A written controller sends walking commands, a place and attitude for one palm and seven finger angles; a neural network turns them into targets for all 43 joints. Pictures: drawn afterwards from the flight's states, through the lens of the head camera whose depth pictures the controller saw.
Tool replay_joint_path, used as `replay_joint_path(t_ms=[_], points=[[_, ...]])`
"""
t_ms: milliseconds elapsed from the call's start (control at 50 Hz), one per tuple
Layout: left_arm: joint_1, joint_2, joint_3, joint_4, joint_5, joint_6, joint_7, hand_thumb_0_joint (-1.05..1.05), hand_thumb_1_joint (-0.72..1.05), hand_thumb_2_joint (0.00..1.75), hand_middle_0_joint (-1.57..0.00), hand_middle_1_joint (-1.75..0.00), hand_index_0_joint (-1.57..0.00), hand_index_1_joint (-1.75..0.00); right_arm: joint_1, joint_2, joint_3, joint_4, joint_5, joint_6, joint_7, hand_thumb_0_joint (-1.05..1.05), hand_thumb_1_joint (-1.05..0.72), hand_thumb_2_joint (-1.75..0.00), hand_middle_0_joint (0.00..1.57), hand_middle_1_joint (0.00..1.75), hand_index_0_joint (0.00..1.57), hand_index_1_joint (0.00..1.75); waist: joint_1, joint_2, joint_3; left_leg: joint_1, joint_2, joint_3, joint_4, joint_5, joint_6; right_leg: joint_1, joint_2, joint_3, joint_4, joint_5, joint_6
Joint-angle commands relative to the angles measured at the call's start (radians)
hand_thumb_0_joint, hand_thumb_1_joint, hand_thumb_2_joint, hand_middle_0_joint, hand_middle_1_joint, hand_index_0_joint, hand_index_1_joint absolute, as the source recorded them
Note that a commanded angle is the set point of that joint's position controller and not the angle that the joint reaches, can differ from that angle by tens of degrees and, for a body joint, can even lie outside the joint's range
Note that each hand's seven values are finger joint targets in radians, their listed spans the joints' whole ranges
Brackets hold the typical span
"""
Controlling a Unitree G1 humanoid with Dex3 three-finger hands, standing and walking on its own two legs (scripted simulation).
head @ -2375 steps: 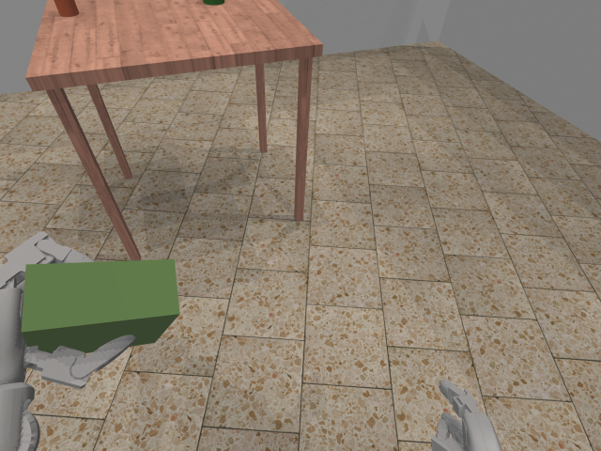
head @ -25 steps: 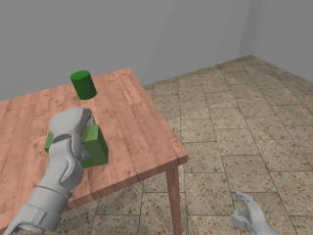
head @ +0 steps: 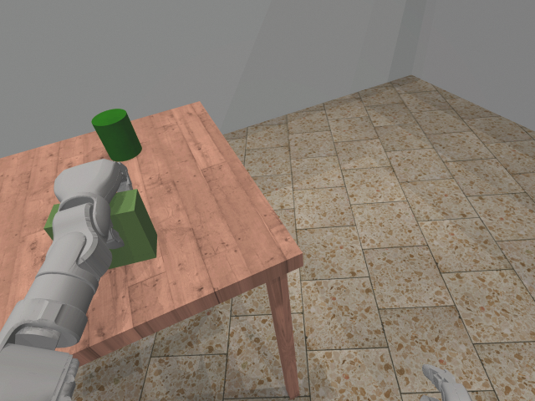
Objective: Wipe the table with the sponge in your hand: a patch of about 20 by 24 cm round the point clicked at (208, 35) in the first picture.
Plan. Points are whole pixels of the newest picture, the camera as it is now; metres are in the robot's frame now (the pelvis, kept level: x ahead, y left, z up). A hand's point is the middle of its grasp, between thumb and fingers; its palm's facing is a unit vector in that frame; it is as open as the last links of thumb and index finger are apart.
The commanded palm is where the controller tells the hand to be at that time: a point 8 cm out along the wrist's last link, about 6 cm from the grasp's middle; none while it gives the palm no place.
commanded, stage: wipe forward along the middle lane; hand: left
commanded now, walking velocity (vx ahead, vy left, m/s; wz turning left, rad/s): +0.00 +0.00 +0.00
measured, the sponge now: (112, 240) +0.35 +0.29 +0.08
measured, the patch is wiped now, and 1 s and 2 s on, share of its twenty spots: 1.00 1.00 1.00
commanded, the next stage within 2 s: slide back across to the first lane in 0.84 s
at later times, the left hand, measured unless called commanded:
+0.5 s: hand (100, 194) +0.40 +0.31 +0.14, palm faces -0.06 -0.03 -1.00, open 9.9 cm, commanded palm +0.39 +0.33 +0.17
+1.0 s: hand (94, 188) +0.42 +0.33 +0.14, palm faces -0.05 -0.03 -1.00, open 9.8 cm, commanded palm +0.39 +0.35 +0.17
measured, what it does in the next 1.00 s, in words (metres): stands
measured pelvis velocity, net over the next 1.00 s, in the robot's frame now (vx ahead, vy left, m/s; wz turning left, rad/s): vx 0.01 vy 0.03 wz -0.03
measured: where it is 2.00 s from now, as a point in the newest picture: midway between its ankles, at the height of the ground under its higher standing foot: outside the picture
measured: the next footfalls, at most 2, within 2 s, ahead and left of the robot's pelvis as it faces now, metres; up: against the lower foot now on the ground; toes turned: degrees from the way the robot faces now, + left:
none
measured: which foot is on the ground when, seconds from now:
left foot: down 0.00-1.00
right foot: down 0.00-1.00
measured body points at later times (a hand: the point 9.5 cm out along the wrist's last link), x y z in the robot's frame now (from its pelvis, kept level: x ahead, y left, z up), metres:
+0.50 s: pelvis +0.00 +0.00 -0.01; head +0.00 -0.05 +0.44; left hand +0.40 +0.31 +0.19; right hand +0.12 -0.28 -0.14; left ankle +0.02 +0.14 -0.73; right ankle +0.03 -0.02 -0.73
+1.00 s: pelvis +0.01 +0.03 +0.00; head +0.01 +0.00 +0.45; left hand +0.42 +0.33 +0.19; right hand +0.11 -0.24 -0.13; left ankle +0.02 +0.15 -0.73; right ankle +0.03 -0.02 -0.73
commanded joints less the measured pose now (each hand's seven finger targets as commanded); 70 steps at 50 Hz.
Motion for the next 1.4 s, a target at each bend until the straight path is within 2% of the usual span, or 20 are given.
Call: replay_joint_path(t_ms=[0, 80, 220, 280, 320, 420, 580, 600, 680, 760, 880, 920, 1040, 1080, 1140, 1180, 1240, 1280, 1360, 1380], points=[[-0.283, 0.313, 0.077, 0.073, 0.075, 0.001, 0.054, 0.00, 0.10, 1.30, -1.20, -1.60, -1.20, -1.60, -0.142, -0.107, -0.044, -0.146, -0.004, -0.046, -0.011, 0.00, -0.90, -0.90, 0.20, 0.30, 0.20, 0.30, -0.001, -0.178, -0.076, -0.184, -0.038, 0.030, -0.018, -0.050, 0.021, 0.147, -0.171, 0.267, -0.188, -0.202, 0.095], [-0.316, 0.378, 0.130, 0.115, 0.068, -0.039, 0.050, 0.00, 0.10, 1.30, -1.20, -1.60, -1.20, -1.60, -0.121, -0.116, -0.047, -0.138, -0.005, -0.044, -0.012, 0.00, -0.90, -0.90, 0.20, 0.30, 0.20, 0.30, 0.002, -0.167, -0.131, -0.232, -0.037, 0.010, 0.014, -0.054, 0.014, 0.194, -0.194, 0.314, -0.158, -0.086, 0.097], [-0.349, 0.392, 0.131, 0.177, 0.083, -0.106, 0.054, 0.00, 0.10, 1.30, -1.20, -1.60, -1.20, -1.60, -0.072, -0.118, -0.050, -0.133, -0.001, -0.032, -0.008, 0.00, -0.90, -0.90, 0.20, 0.30, 0.20, 0.30, -0.015, -0.192, -0.152, -0.279, -0.041, 0.009, 0.036, -0.065, 0.021, 0.205, -0.202, 0.304, -0.122, 0.047, 0.119], [-0.339, 0.430, 0.169, 0.186, 0.084, -0.126, 0.061, 0.00, 0.10, 1.30, -1.20, -1.60, -1.20, -1.60, -0.068, -0.121, -0.052, -0.137, -0.001, -0.024, -0.003, 0.00, -0.90, -0.90, 0.20, 0.30, 0.20, 0.30, 0.002, -0.132, -0.183, -0.293, -0.044, -0.003, 0.035, -0.043, 0.020, 0.218, -0.195, 0.308, -0.096, 0.093, 0.107], [-0.327, 0.422, 0.162, 0.193, 0.085, -0.136, 0.071, 0.00, 0.10, 1.30, -1.20, -1.60, -1.20, -1.60, -0.051, -0.121, -0.053, -0.137, 0.000, -0.020, -0.002, 0.00, -0.90, -0.90, 0.20, 0.30, 0.20, 0.30, -0.004, -0.161, -0.181, -0.306, -0.045, 0.002, 0.048, -0.048, 0.020, 0.230, -0.202, 0.305, -0.089, 0.139, 0.135], [-0.403, 0.460, 0.164, 0.247, 0.088, -0.131, 0.086, 0.00, 0.10, 1.30, -1.20, -1.60, -1.20, -1.60, -0.039, -0.128, -0.056, -0.127, 0.003, -0.021, -0.008, 0.00, -0.90, -0.90, 0.20, 0.30, 0.20, 0.30, -0.022, -0.177, -0.154, -0.327, -0.042, 0.006, 0.047, -0.096, 0.022, 0.178, -0.199, 0.317, -0.127, -0.037, 0.115], [-0.483, 0.510, 0.175, 0.310, 0.104, -0.135, 0.085, 0.00, 0.10, 1.30, -1.20, -1.60, -1.20, -1.60, -0.019, -0.134, -0.055, -0.117, 0.006, -0.015, -0.011, 0.00, -0.90, -0.90, 0.20, 0.30, 0.20, 0.30, -0.029, -0.149, -0.218, -0.339, -0.038, 0.004, 0.038, -0.085, 0.020, 0.204, -0.200, 0.319, -0.117, -0.006, 0.110], [-0.508, 0.498, 0.152, 0.316, 0.107, -0.139, 0.084, 0.00, 0.10, 1.30, -1.20, -1.60, -1.20, -1.60, -0.004, -0.134, -0.054, -0.112, 0.007, -0.014, -0.012, 0.00, -0.90, -0.90, 0.20, 0.30, 0.20, 0.30, -0.043, -0.161, -0.220, -0.343, -0.036, 0.011, 0.040, -0.087, 0.022, 0.209, -0.204, 0.307, -0.116, -0.001, 0.116], [-0.463, 0.457, 0.143, 0.327, 0.103, -0.150, 0.077, 0.00, 0.10, 1.30, -1.20, -1.60, -1.20, -1.60, -0.006, -0.128, -0.055, -0.126, 0.009, -0.011, -0.002, 0.00, -0.90, -0.90, 0.20, 0.30, 0.20, 0.30, -0.025, -0.112, -0.231, -0.311, -0.036, 0.012, 0.017, -0.035, 0.026, 0.196, -0.178, 0.256, -0.101, 0.049, 0.100], [-0.474, 0.403, 0.096, 0.333, 0.111, -0.157, 0.080, 0.00, 0.10, 1.30, -1.20, -1.60, -1.20, -1.60, 0.007, -0.126, -0.057, -0.129, 0.012, -0.014, -0.003, 0.00, -0.90, -0.90, 0.20, 0.30, 0.20, 0.30, -0.042, -0.138, -0.163, -0.286, -0.032, 0.025, 0.001, -0.074, 0.035, 0.122, -0.163, 0.223, -0.143, -0.089, 0.099], [-0.402, 0.370, 0.129, 0.287, 0.082, -0.167, 0.106, 0.00, 0.10, 1.30, -1.20, -1.60, -1.20, -1.60, -0.002, -0.120, -0.062, -0.134, 0.009, -0.012, 0.005, 0.00, -0.90, -0.90, 0.20, 0.30, 0.20, 0.30, -0.009, -0.159, -0.216, -0.240, -0.035, 0.024, -0.024, -0.009, 0.037, 0.168, -0.147, 0.175, -0.115, 0.046, 0.093], [-0.376, 0.322, 0.100, 0.278, 0.075, -0.157, 0.115, 0.00, 0.10, 1.30, -1.20, -1.60, -1.20, -1.60, -0.005, -0.117, -0.063, -0.135, 0.011, -0.010, 0.006, 0.00, -0.90, -0.90, 0.20, 0.30, 0.20, 0.30, -0.013, -0.177, -0.184, -0.221, -0.037, 0.036, -0.034, -0.011, 0.041, 0.150, -0.139, 0.142, -0.122, 0.041, 0.101], [-0.399, 0.359, 0.123, 0.189, 0.083, -0.106, 0.126, 0.00, 0.10, 1.30, -1.20, -1.60, -1.20, -1.60, -0.051, -0.111, -0.056, -0.138, 0.010, -0.002, 0.007, 0.00, -0.90, -0.90, 0.20, 0.30, 0.20, 0.30, -0.004, -0.151, -0.154, -0.149, -0.039, 0.037, -0.076, 0.020, 0.045, 0.155, -0.124, 0.108, -0.138, 0.029, 0.094], [-0.396, 0.420, 0.175, 0.172, 0.080, -0.091, 0.123, 0.00, 0.10, 1.30, -1.20, -1.60, -1.20, -1.60, -0.077, -0.113, -0.051, -0.141, 0.007, 0.002, 0.005, 0.00, -0.90, -0.90, 0.20, 0.30, 0.20, 0.30, 0.013, -0.139, -0.165, -0.142, -0.039, 0.029, -0.089, 0.034, 0.044, 0.183, -0.126, 0.122, -0.136, 0.039, 0.088], [-0.404, 0.394, 0.143, 0.140, 0.087, -0.068, 0.113, 0.00, 0.10, 1.30, -1.20, -1.60, -1.20, -1.60, -0.086, -0.106, -0.047, -0.146, 0.007, 0.003, 0.005, 0.00, -0.90, -0.90, 0.20, 0.30, 0.20, 0.30, 0.008, -0.126, -0.162, -0.109, -0.038, 0.031, -0.103, 0.052, 0.043, 0.194, -0.123, 0.097, -0.140, 0.044, 0.088], [-0.381, 0.448, 0.191, 0.109, 0.085, -0.056, 0.101, 0.00, 0.10, 1.30, -1.20, -1.60, -1.20, -1.60, -0.110, -0.109, -0.042, -0.152, 0.004, 0.009, 0.007, 0.00, -0.90, -0.90, 0.20, 0.30, 0.20, 0.30, 0.027, -0.087, -0.183, -0.092, -0.036, 0.020, -0.114, 0.093, 0.039, 0.221, -0.124, 0.105, -0.130, 0.087, 0.076], [-0.382, 0.399, 0.148, 0.018, 0.091, -0.046, 0.083, 0.00, 0.10, 1.30, -1.20, -1.60, -1.20, -1.60, -0.116, -0.100, -0.045, -0.168, 0.002, 0.006, 0.013, 0.00, -0.90, -0.90, 0.20, 0.30, 0.20, 0.30, 0.019, -0.066, -0.208, -0.036, -0.035, 0.020, -0.114, 0.158, 0.041, 0.239, -0.121, 0.080, -0.127, 0.159, 0.074], [-0.353, 0.441, 0.190, -0.056, 0.081, -0.042, 0.071, 0.00, 0.10, 1.30, -1.20, -1.60, -1.20, -1.60, -0.140, -0.100, -0.042, -0.185, -0.002, 0.005, 0.016, 0.00, -0.90, -0.90, 0.20, 0.30, 0.20, 0.30, 0.035, -0.025, -0.244, -0.011, -0.037, 0.011, -0.112, 0.213, 0.041, 0.275, -0.123, 0.094, -0.115, 0.225, 0.063], [-0.246, 0.405, 0.190, -0.141, 0.065, -0.033, 0.044, 0.00, 0.10, 1.30, -1.20, -1.60, -1.20, -1.60, -0.142, -0.097, -0.047, -0.193, -0.004, 0.005, 0.026, 0.00, -0.90, -0.90, 0.20, 0.30, 0.20, 0.30, 0.034, -0.069, -0.229, 0.025, -0.032, 0.007, -0.106, 0.291, 0.038, 0.288, -0.118, 0.068, -0.107, 0.319, 0.062], [-0.230, 0.414, 0.209, -0.176, 0.053, -0.031, 0.035, 0.00, 0.10, 1.30, -1.20, -1.60, -1.20, -1.60, -0.159, -0.099, -0.045, -0.203, -0.005, 0.004, 0.028, 0.00, -0.90, -0.90, 0.20, 0.30, 0.20, 0.30, 0.043, -0.035, -0.233, 0.038, -0.032, 0.002, -0.107, 0.318, 0.038, 0.284, -0.118, 0.074, -0.104, 0.330, 0.055]])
